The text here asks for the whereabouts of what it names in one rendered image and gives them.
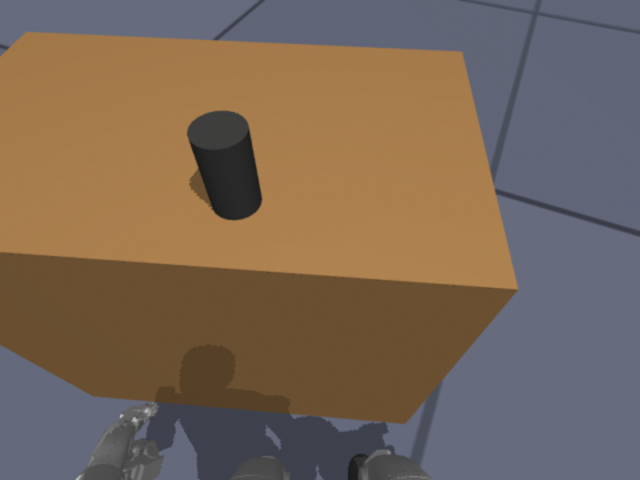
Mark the left robot arm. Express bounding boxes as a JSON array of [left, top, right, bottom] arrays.
[[75, 464, 125, 480]]

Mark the right robot foot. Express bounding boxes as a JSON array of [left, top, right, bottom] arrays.
[[348, 454, 368, 480]]

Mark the left robot hand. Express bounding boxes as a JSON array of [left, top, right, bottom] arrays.
[[87, 402, 164, 480]]

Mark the can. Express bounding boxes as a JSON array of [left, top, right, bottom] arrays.
[[187, 111, 262, 220]]

